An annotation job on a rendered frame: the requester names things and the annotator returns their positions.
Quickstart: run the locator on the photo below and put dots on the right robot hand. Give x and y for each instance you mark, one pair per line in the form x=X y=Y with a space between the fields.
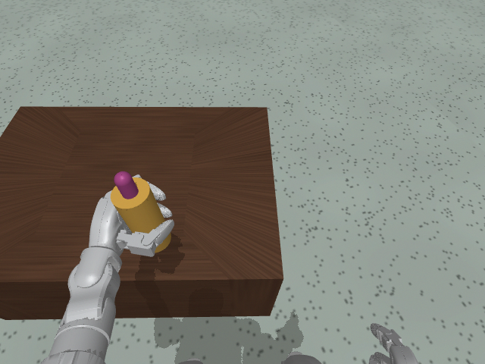
x=392 y=343

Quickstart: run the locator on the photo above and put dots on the bottle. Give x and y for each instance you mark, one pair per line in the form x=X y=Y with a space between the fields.
x=133 y=199

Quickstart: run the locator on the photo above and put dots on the left robot hand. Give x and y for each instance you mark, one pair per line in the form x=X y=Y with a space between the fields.
x=110 y=230

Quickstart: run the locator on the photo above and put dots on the left robot arm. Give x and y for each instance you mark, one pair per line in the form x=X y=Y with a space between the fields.
x=85 y=330

